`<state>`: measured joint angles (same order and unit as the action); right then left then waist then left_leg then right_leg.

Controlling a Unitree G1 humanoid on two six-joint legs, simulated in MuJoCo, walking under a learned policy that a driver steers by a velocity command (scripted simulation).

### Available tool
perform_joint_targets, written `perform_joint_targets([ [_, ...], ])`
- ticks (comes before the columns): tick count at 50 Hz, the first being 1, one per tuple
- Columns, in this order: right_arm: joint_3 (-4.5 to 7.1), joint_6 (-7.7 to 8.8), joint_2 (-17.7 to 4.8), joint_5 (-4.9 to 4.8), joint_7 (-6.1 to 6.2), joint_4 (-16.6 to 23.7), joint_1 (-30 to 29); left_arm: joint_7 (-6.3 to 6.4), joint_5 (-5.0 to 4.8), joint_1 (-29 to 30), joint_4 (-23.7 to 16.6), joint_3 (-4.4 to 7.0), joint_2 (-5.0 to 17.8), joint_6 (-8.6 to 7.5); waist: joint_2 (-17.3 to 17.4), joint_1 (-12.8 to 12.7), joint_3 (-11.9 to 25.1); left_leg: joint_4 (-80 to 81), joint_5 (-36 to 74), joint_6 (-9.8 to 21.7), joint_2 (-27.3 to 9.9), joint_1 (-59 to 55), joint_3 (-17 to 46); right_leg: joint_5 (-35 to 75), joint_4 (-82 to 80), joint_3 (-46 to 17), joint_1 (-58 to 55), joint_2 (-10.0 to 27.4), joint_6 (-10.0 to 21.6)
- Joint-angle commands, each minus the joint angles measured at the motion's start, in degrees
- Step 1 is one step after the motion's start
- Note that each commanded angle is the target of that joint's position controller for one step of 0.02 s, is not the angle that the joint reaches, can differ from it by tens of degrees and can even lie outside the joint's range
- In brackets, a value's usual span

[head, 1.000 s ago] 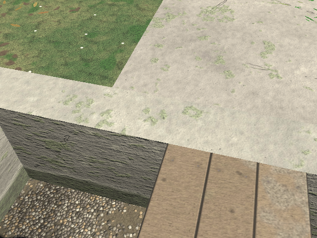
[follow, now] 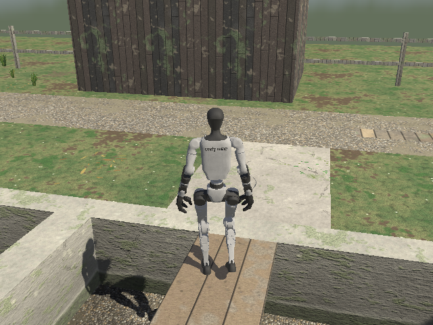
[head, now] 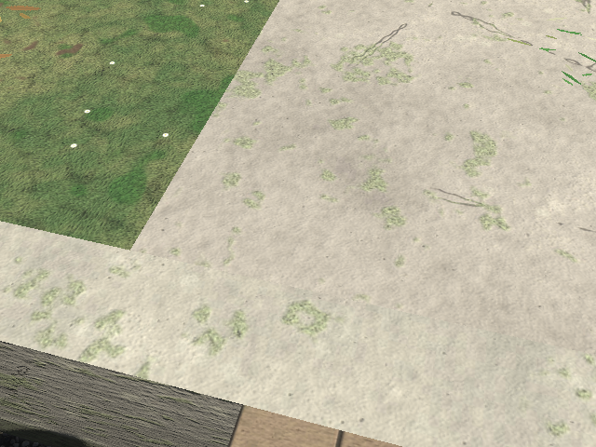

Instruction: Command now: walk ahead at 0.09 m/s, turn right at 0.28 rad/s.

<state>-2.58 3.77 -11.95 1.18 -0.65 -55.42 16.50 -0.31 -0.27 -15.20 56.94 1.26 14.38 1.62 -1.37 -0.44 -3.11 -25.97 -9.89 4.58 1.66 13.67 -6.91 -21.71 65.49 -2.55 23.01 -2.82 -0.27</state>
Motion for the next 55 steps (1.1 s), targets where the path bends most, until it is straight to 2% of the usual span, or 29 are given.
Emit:
perform_joint_targets([
  [1,1.20,1.37,-6.13,1.05,0.46,4.18,-4.56,-0.83,-0.23,-1.85,-2.95,1.09,4.14,1.24,6.50,-3.05,1.52,10.81,23.81,6.42,-15.21,7.14,7.45,4.59,-4.20,1.39,-4.87,1.19,-0.31],
  [4,2.69,-0.07,-9.97,1.28,0.54,5.02,-3.49,-1.11,0.63,3.27,-5.73,0.47,3.17,1.26,8.77,-1.44,3.16,7.89,18.19,5.12,-14.84,5.99,4.26,2.67,-14.22,4.36,-5.96,0.68,0.45],
  [5,3.34,-1.18,-11.46,1.31,0.59,5.48,-3.33,-1.28,1.22,4.64,-6.54,0.40,3.42,1.38,10.28,-0.85,3.68,7.22,13.55,5.44,-15.21,5.63,4.38,0.74,-15.87,5.12,-5.93,0.91,0.69],
  [7,4.13,-2.76,-12.22,1.14,0.57,6.69,-3.72,-1.90,1.27,7.12,-8.39,0.42,4.92,2.02,12.89,-0.24,3.51,6.41,4.36,5.53,-16.07,5.39,5.53,-2.26,-19.51,5.89,-5.76,1.46,1.27],
  [8,5.03,-3.57,-13.87,0.89,0.31,7.46,-4.35,-2.40,0.89,6.80,-8.77,0.37,4.83,1.89,13.24,-0.46,3.41,5.32,0.20,4.83,-17.20,4.95,6.56,-2.38,-21.82,6.34,-5.43,1.88,1.29],
  [10,5.99,-4.73,-14.29,0.46,0.08,8.82,-5.95,-2.32,0.86,4.78,-8.40,0.27,4.62,1.37,9.86,-1.91,4.40,0.57,-6.37,2.18,-17.42,5.95,6.33,1.37,-31.50,7.54,-10.14,1.15,2.33],
  [11,6.53,-5.10,-14.34,0.66,-0.04,9.25,-5.87,-1.75,1.25,3.28,-8.15,0.45,5.15,0.60,6.27,-2.83,4.63,-6.49,-7.09,-0.07,-16.54,8.70,4.86,4.21,-36.74,4.68,-14.55,1.42,2.68],
  [12,6.17,-5.51,-10.98,0.87,-0.23,10.40,-4.22,-0.62,1.99,1.73,-8.82,1.43,9.46,-0.46,-8.81,-2.72,5.31,-23.18,-17.79,-4.92,-10.98,15.09,-1.25,9.03,-48.09,-12.27,-18.01,11.47,3.69],
  [13,4.67,-6.17,-6.96,-0.11,0.92,15.63,-10.38,0.19,1.84,0.75,-9.77,3.55,18.17,-0.09,-17.79,-3.93,3.58,-34.01,-27.80,-7.11,-2.16,26.00,1.20,26.41,-49.78,-28.89,-15.01,22.22,11.95],
  [14,4.48,-6.69,-8.31,-0.01,1.63,15.51,-11.57,0.69,1.79,1.06,-10.69,3.20,15.18,-0.17,-10.84,-3.67,3.75,-37.85,-25.25,-8.02,-4.45,24.78,6.35,29.84,-49.38,-28.14,-13.83,22.37,15.80],
  [15,4.86,-7.04,-8.86,-0.65,1.92,14.98,-11.34,0.98,1.86,3.24,-11.60,2.51,12.06,-0.15,-7.61,-2.43,2.23,-40.39,-21.33,-8.44,-4.35,24.76,7.04,32.13,-47.67,-23.36,-13.03,19.81,16.66],
  [16,5.21,-6.67,-9.53,-1.03,1.98,14.92,-11.03,1.12,1.66,5.43,-12.07,2.54,11.45,-0.08,-4.82,-1.25,1.26,-39.99,-16.64,-8.48,-4.74,24.75,8.10,32.97,-46.70,-19.39,-12.94,16.45,15.37],
  [19,6.12,-6.36,-11.32,0.69,1.35,15.35,-9.89,0.39,0.45,7.50,-14.14,2.64,9.97,-0.63,-2.13,0.02,7.19,-41.62,-11.36,-7.95,-3.31,22.45,8.47,41.47,-43.76,-15.29,-16.69,12.22,13.26],
  [21,5.98,-7.04,-10.87,0.40,1.26,17.17,-11.52,0.24,0.18,5.61,-14.22,3.08,10.85,-1.11,-0.68,-0.15,8.81,-42.33,-10.92,-8.09,-2.98,23.27,8.67,41.60,-43.17,-17.33,-18.69,12.74,13.26],
  [32,4.20,-7.15,-8.29,0.60,1.64,23.17,-16.71,-0.02,1.64,3.52,-18.33,4.77,12.55,-0.60,-4.58,-2.32,9.56,-27.35,-14.12,-6.43,0.08,21.39,9.89,20.89,-43.11,-27.36,-17.91,10.24,13.05],
  [35,3.96,-6.66,-8.22,0.08,1.50,23.12,-14.43,0.12,2.93,6.08,-19.06,4.72,12.30,-0.30,-6.95,-1.41,8.75,-20.71,-15.94,-5.42,1.38,15.50,8.44,19.13,-42.99,-26.57,-13.77,7.67,12.00],
  [37,3.87,-5.97,-7.55,-0.52,2.19,22.69,-11.23,0.47,3.43,6.71,-19.02,4.42,10.87,0.31,-8.30,-0.45,9.12,-12.48,-16.65,-4.47,2.17,8.99,7.70,17.28,-43.69,-26.45,-11.03,6.39,10.84],
  [39,3.91,-5.50,-6.64,-0.01,2.76,20.36,-5.07,0.94,2.32,9.48,-19.75,4.22,10.21,0.62,-7.18,2.58,9.29,2.89,-6.84,-3.07,1.70,-2.49,5.89,9.77,-42.58,-24.89,-5.39,4.27,8.23],
  [40,4.42,-4.96,-8.09,0.56,3.39,19.71,-3.17,1.47,2.25,8.01,-19.54,3.96,8.26,0.16,-2.20,2.44,10.13,6.28,-5.01,-1.96,-2.86,-11.27,10.54,-2.17,-38.14,-21.50,2.36,1.58,5.24],
  [41,6.00,-4.89,-15.14,1.78,3.45,21.04,-2.36,1.40,0.85,11.89,-21.83,3.48,6.09,-0.34,13.68,5.41,8.48,12.56,-16.05,3.44,-16.84,-14.44,30.77,-10.80,-23.81,-9.42,17.02,-7.85,1.75],
  [42,7.04,-5.04,-17.01,2.33,2.98,21.52,-3.53,0.81,3.08,13.49,-22.05,4.19,9.99,-0.93,9.91,4.84,5.53,14.88,-13.47,7.12,-23.09,-4.58,37.58,-10.03,-10.84,-9.23,16.77,-6.94,-0.05],
  [43,6.18,-4.55,-13.40,2.38,2.62,22.27,-7.19,0.19,2.81,12.64,-21.68,4.15,9.77,-1.26,7.60,1.85,4.91,14.63,-10.54,8.38,-21.27,0.24,35.21,-6.21,-5.76,-10.65,13.23,-5.37,-0.53],
  [44,5.19,-3.91,-9.71,1.74,1.98,22.31,-10.33,-0.18,2.51,10.57,-20.31,3.75,8.79,-1.25,5.50,-0.64,4.03,14.08,-7.08,7.29,-17.72,3.21,29.44,-2.00,-4.15,-10.38,10.41,-4.21,-1.42],
  [46,4.48,-2.79,-6.83,0.98,1.30,21.73,-11.42,-0.67,2.62,5.58,-16.83,3.64,8.06,-0.61,6.47,-1.75,5.80,11.16,7.98,6.41,-12.34,1.82,21.12,1.27,-0.69,-7.34,6.92,-3.54,-3.41],
  [48,4.43,-1.84,-6.31,0.82,0.50,20.29,-8.65,-0.96,1.95,5.48,-15.72,3.26,7.42,0.09,6.81,-0.81,7.67,9.41,17.57,6.81,-11.33,0.96,17.17,1.21,-1.38,-5.47,3.10,-2.50,-4.13],
  [50,4.69,-1.65,-6.78,1.07,0.03,18.59,-6.35,-1.09,1.82,7.95,-15.48,2.02,5.37,0.78,7.40,0.19,6.70,9.09,13.48,5.60,-10.15,-0.82,16.09,0.18,-11.20,-3.24,1.04,0.01,-4.09],
  [52,5.24,-2.42,-8.25,1.32,-0.20,17.39,-3.81,-1.23,1.45,9.94,-14.98,0.64,3.35,1.27,9.74,2.08,6.88,10.23,1.28,4.46,-8.79,-1.31,16.44,-3.90,-22.82,0.40,-4.25,0.76,-3.03],
  [54,6.91,-3.94,-11.79,1.54,-0.67,15.68,-0.45,-1.06,1.56,9.64,-14.22,0.54,4.61,1.02,12.54,3.34,5.38,11.65,-14.03,4.92,-9.28,-1.21,19.90,-6.34,-30.26,3.43,-6.38,-0.53,-1.33],
  [55,7.30,-4.55,-12.14,1.17,-0.82,15.18,-0.04,-0.79,1.78,7.92,-13.22,0.40,4.48,0.66,11.41,2.42,4.64,11.24,-19.70,4.79,-9.57,0.16,20.89,-3.47,-35.86,4.49,-9.07,-0.51,0.00],
])
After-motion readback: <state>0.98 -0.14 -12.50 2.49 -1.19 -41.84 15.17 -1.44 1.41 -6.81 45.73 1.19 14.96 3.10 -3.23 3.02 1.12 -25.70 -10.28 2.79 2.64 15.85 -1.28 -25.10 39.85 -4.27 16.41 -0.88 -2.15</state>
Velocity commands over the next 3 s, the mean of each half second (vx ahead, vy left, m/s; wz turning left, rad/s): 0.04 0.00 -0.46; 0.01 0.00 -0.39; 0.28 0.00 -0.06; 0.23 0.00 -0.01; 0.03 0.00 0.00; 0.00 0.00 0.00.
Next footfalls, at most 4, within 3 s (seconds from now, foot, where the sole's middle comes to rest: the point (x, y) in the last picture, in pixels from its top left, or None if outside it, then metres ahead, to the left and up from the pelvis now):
0.22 right None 0.07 -0.14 -0.77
0.80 left None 0.11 0.04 -0.77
1.14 right None -0.05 -0.12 -0.77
1.48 left None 0.20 0.01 -0.77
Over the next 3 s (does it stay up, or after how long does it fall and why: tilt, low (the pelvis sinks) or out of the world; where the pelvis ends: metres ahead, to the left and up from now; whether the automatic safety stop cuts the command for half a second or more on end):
stays up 0.32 -0.13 0.01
